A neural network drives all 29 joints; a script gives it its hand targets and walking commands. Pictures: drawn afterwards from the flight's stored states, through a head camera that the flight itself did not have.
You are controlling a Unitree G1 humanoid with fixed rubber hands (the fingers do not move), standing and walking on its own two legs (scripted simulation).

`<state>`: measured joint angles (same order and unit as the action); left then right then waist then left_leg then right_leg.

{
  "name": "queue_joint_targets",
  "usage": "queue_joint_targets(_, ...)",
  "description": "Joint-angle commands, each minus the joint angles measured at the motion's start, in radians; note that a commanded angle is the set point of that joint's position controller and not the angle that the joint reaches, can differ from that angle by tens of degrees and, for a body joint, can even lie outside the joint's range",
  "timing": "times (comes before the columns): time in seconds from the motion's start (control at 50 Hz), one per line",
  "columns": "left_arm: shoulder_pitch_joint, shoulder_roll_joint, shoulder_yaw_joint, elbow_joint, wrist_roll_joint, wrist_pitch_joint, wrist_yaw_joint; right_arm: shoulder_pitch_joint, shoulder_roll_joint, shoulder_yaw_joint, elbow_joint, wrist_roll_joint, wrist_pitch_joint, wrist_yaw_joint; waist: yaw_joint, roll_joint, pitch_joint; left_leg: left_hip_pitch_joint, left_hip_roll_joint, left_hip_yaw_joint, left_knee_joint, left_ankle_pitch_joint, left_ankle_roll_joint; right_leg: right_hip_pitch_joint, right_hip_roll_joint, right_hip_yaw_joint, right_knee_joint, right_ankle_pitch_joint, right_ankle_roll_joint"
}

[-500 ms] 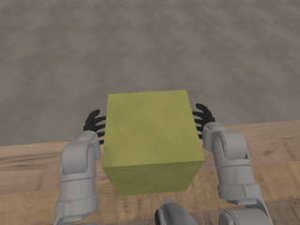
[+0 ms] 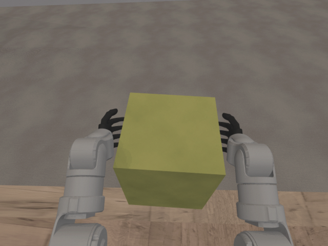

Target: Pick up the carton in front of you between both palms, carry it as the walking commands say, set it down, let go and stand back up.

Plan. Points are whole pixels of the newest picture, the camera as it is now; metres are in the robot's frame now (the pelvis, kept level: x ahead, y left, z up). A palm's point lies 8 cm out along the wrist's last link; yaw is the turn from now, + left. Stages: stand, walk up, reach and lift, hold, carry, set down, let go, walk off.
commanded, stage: carry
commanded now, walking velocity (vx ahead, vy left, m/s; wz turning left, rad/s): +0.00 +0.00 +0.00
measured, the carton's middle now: (168, 155) +0.35 +0.01 +0.03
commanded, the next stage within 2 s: none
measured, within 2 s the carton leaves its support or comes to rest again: neither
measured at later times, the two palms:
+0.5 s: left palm (138, 109) +0.72 +0.15 -0.13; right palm (203, 101) +0.75 -0.15 -0.12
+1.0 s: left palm (157, 81) +1.17 +0.09 -0.29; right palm (202, 84) +1.12 -0.21 -0.29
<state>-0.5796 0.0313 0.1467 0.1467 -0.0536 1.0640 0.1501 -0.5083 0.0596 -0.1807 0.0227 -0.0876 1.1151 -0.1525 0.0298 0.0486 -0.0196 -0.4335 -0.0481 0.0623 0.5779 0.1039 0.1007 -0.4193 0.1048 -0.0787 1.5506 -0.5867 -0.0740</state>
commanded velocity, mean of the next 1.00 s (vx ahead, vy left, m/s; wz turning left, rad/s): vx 0.00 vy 0.00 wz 0.00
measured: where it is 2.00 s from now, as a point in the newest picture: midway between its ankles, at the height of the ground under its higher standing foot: (173, 156)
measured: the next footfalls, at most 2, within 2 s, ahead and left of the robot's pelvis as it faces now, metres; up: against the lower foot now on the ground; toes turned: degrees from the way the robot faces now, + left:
right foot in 0.34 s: +0.42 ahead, -0.08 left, -0.15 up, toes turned +0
left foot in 0.72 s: +0.75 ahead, +0.04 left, -0.29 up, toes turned -6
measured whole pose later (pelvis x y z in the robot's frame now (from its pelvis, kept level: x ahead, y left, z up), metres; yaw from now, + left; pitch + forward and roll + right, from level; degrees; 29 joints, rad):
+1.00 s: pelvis +0.81 +0.00 -0.35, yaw -1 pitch +3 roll +1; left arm -0.45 -0.07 0.24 0.05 0.09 1.06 0.10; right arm -0.54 -0.01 -0.09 0.18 0.07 1.06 -0.20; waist -0.20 -0.01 0.04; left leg -0.37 -0.17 0.03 0.99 -0.50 0.14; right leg -0.72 0.01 0.05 0.82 0.18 -0.03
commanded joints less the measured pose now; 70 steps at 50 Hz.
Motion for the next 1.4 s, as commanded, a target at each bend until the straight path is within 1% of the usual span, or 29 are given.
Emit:
queue_joint_targets(0.0, -0.537, -1.062, -0.588, -0.067, -0.314, 0.02, -0.26, -0.657, 0.878, 0.665, -0.063, 0.403, -0.026, 0.209, -0.114, 0.108, -0.422, 0.857, 0.287, -0.394, 0.176, 0.549, 0.151, -0.626, -0.044, 0.166, 0.149, -0.061, 0.061)
queue_joint_targets(0.08, -0.509, -0.983, -0.474, -0.065, -0.194, 0.024, -0.247, -0.789, 1.035, 0.742, -0.051, 0.536, -0.038, 0.252, -0.115, -0.104, -0.407, 0.458, 0.327, -0.656, 0.085, 0.059, 0.258, -0.528, -0.129, 0.201, -0.316, 0.15, 0.057)
queue_joint_targets(0.12, -0.564, -1.007, -0.48, -0.087, -0.168, 0.0, -0.25, -0.874, 1.106, 0.772, -0.057, 0.598, -0.059, 0.273, -0.105, -0.046, -0.408, 0.339, 0.295, -0.577, 0.141, 0.206, 0.213, -0.405, -0.119, 0.152, -0.266, 0.348, 0.046)
queue_joint_targets(0.22, -0.67, -1.05, -0.558, -0.219, -0.2, -0.037, -0.228, -0.917, 1.155, 0.761, -0.079, 0.653, -0.098, 0.289, -0.147, 0.027, -0.346, 0.08, 0.071, -0.238, 0.307, -0.239, 0.101, -0.004, -0.047, 0.011, -0.898, 0.914, 0.025)
queue_joint_targets(0.26, -0.675, -1.036, -0.587, -0.271, -0.224, -0.027, -0.213, -0.859, 1.132, 0.74, -0.068, 0.632, -0.097, 0.278, -0.054, 0.138, -0.428, -0.025, 0.081, -0.131, 0.498, -0.199, 0.055, 0.333, -0.024, -0.069, -0.819, 1.09, 0.003)
queue_joint_targets(0.3, -0.617, -1.001, -0.601, -0.264, -0.238, -0.018, -0.209, -0.741, 1.113, 0.714, -0.031, 0.583, -0.085, 0.271, 0.116, -0.068, -0.497, -0.079, 0.082, -0.042, 0.922, 0.104, -0.028, 0.584, -0.045, -0.045, -1.008, 0.937, -0.014)
queue_joint_targets(0.32, -0.587, -0.993, -0.612, -0.244, -0.243, -0.006, -0.219, -0.74, 1.09, 0.7, -0.02, 0.548, -0.081, 0.263, 0.168, -0.171, -0.411, -0.169, -0.043, 0.023, 1.251, -0.557, -0.053, 0.588, -0.158, 0.059, -1.105, 0.913, -0.078)
queue_joint_targets(0.34, -0.577, -0.978, -0.618, -0.192, -0.259, 0.006, -0.221, -0.707, 1.048, 0.665, 0.017, 0.517, -0.06, 0.254, 0.067, -0.267, -0.484, -0.481, -0.054, -0.097, 1.354, -0.842, -0.071, 0.884, -0.339, 0.384, -0.791, 1.349, -0.149)
queue_joint_targets(0.38, -0.551, -1.018, -0.657, -0.161, -0.328, 0.005, -0.236, -0.565, 0.974, 0.597, 0.065, 0.425, -0.047, 0.24, 0.074, -0.168, -0.546, -0.601, 0.021, -0.196, 1.158, -0.76, -0.067, 0.807, -0.426, 0.675, -0.842, 0.826, -0.282)
queue_joint_targets(0.4, -0.605, -1.083, -0.692, -0.19, -0.363, 0.005, -0.247, -0.573, 0.95, 0.566, 0.059, 0.388, -0.053, 0.234, 0.062, 0.03, -0.503, -0.581, 0.064, -0.197, 1.007, -0.611, -0.067, 0.669, -0.368, 0.64, -0.891, 0.623, -0.243)
queue_joint_targets(0.42, -0.671, -1.136, -0.717, -0.201, -0.4, -0.007, -0.257, -0.58, 0.96, 0.546, 0.042, 0.365, -0.059, 0.233, 0.056, -0.085, -0.505, -0.574, 0.074, -0.209, 0.947, -0.599, -0.058, 0.646, -0.403, 0.716, -0.838, 0.816, -0.249)
queue_joint_targets(0.48, -0.79, -1.231, -0.762, -0.213, -0.466, -0.037, -0.281, -0.674, 0.97, 0.544, -0.014, 0.331, -0.1, 0.24, 0.083, 0.011, -0.36, -0.433, 0.062, -0.138, 0.538, -0.511, -0.082, 0.353, -0.305, 0.624, -0.918, 0.719, -0.217)
queue_joint_targets(0.52, -0.782, -1.259, -0.769, -0.205, -0.491, -0.061, -0.289, -0.673, 0.966, 0.56, -0.068, 0.317, -0.122, 0.234, 0.081, -0.028, -0.433, -0.468, 0.084, -0.149, 0.451, -0.06, -0.047, 0.416, -0.232, 0.488, -0.695, 0.668, -0.161)
queue_joint_targets(0.62, -0.677, -1.21, -0.75, -0.212, -0.485, -0.082, -0.283, -0.698, 0.931, 0.634, -0.198, 0.325, -0.138, 0.206, 0.095, -0.174, -0.392, 0.135, -0.043, 0.063, -0.036, 0.365, -0.056, 0.076, -0.064, 0.168, -0.576, 0.449, -0.083)
queue_joint_targets(0.68, -0.596, -1.163, -0.741, -0.212, -0.437, -0.07, -0.269, -0.629, 0.88, 0.677, -0.226, 0.355, -0.109, 0.202, -0.211, -0.041, -0.502, 0.6, 0.036, 0.034, -0.031, 0.293, 0.028, -0.089, -0.13, 0.027, 0.001, 0.731, 0.037)
queue_joint_targets(0.7, -0.566, -1.138, -0.722, -0.176, -0.398, -0.057, -0.263, -0.616, 0.861, 0.679, -0.194, 0.369, -0.093, 0.208, -0.238, 0.116, -0.406, 0.643, 0.114, -0.06, -0.128, 0.22, 0.064, -0.221, -0.012, -0.015, 0.235, 0.061, 0.051)
queue_joint_targets(0.72, -0.547, -1.075, -0.669, -0.119, -0.351, -0.033, -0.251, -0.593, 0.833, 0.668, -0.13, 0.369, -0.073, 0.213, -0.093, 0.099, -0.418, 0.774, 0.266, -0.315, 0.13, 0.812, 0.088, -0.396, -0.007, 0.082, 0.253, -0.112, 0.043)
queue_joint_targets(0.74, -0.441, -1.02, -0.614, -0.099, -0.32, -0.011, -0.238, -0.59, 0.794, 0.678, -0.109, 0.377, -0.072, 0.219, -0.126, 0.125, -0.584, 0.827, 0.453, -0.674, 0.05, 0.325, 0.298, -0.522, -0.019, 0.163, 0.269, -0.073, 0.079)
queue_joint_targets(0.76, -0.467, -0.976, -0.599, -0.144, -0.277, -0.006, -0.234, -0.608, 0.871, 0.704, -0.09, 0.423, -0.069, 0.228, -0.142, 0.023, -0.51, 0.689, 0.4, -0.731, 0.002, 0.049, 0.28, -0.545, -0.068, 0.222, 0.116, 0.074, 0.044)
queue_joint_targets(0.84, -0.462, -0.993, -0.51, -0.092, -0.177, -0.015, -0.235, -0.769, 1.054, 0.783, -0.097, 0.574, -0.066, 0.266, -0.156, -0.147, -0.356, 0.388, 0.217, -0.602, 0.04, 0.313, 0.143, -0.414, -0.101, 0.145, -0.411, 0.213, 0.063)
queue_joint_targets(0.88, -0.508, -1.018, -0.52, -0.14, -0.167, -0.038, -0.236, -0.824, 1.1, 0.793, -0.109, 0.614, -0.095, 0.281, -0.131, 0.056, -0.471, 0.461, 0.25, -0.622, 0.121, 0.39, 0.153, -0.431, -0.121, 0.167, -0.35, 0.346, 0.034)
queue_joint_targets(0.92, -0.587, -1.013, -0.528, -0.202, -0.153, -0.063, -0.22, -0.877, 1.14, 0.803, -0.115, 0.645, -0.11, 0.295, -0.19, -0.042, -0.448, 0.436, 0.102, -0.469, 0.232, -0.07, 0.128, -0.434, -0.086, 0.113, -0.661, 0.749, 0.044)
queue_joint_targets(1.0, -0.619, -0.99, -0.574, -0.289, -0.159, -0.082, -0.186, -0.863, 1.125, 0.795, -0.126, 0.668, -0.119, 0.295, -0.155, 0.035, -0.384, 0.113, 0.004, -0.238, 0.351, -0.143, 0.049, 0.086, -0.008, -0.013, -0.998, 1.067, 0.033)
queue_joint_targets(1.08, -0.557, -0.922, -0.602, -0.302, -0.178, -0.025, -0.185, -0.69, 1.039, 0.73, -0.046, 0.598, -0.084, 0.272, -0.053, -0.087, -0.357, 0.044, -0.054, -0.082, 0.755, -0.419, -0.044, 0.468, -0.169, 0.078, -1.413, 1.334, 0.013)
queue_joint_targets(1.1, -0.515, -0.873, -0.574, -0.267, -0.166, -0.007, -0.191, -0.693, 1.011, 0.714, -0.029, 0.587, -0.063, 0.27, 0.014, -0.21, -0.406, -0.267, -0.103, -0.023, 1.05, -0.859, -0.105, 0.802, -0.319, 0.187, -1.097, 1.764, -0.079)
queue_joint_targets(1.12, -0.458, -0.848, -0.559, -0.173, -0.136, 0.003, -0.187, -0.682, 1.002, 0.691, 0.016, 0.55, -0.034, 0.263, 0.058, -0.297, -0.551, -0.613, -0.047, -0.165, 1.178, -0.873, -0.137, 1.161, -0.511, 0.411, -0.864, 1.931, -0.239)
queue_joint_targets(1.2, -0.569, -1.055, -0.692, -0.257, -0.327, 0.015, -0.213, -0.574, 0.964, 0.593, -0.024, 0.423, -0.025, 0.237, 0.056, 0.054, -0.707, -0.542, 0.093, -0.219, 0.813, -0.566, -0.089, 0.865, -0.459, 0.472, -0.914, 1.323, -0.265)
queue_joint_targets(1.3, -0.755, -1.21, -0.786, -0.394, -0.465, -0.022, -0.254, -0.681, 0.961, 0.602, -0.204, 0.345, -0.082, 0.212, 0.051, -0.176, -0.624, -0.17, 0.036, -0.048, 0.318, -0.354, -0.081, 0.491, -0.282, 0.262, -0.954, 1.37, -0.176)
queue_joint_targets(1.38, -0.707, -1.188, -0.818, -0.392, -0.48, -0.049, -0.268, -0.664, 0.916, 0.645, -0.286, 0.328, -0.12, 0.193, 0.02, -0.19, -0.638, 0.137, -0.006, 0.016, -0.037, -0.053, -0.025, 0.385, -0.207, 0.131, -0.815, 1.225, -0.078)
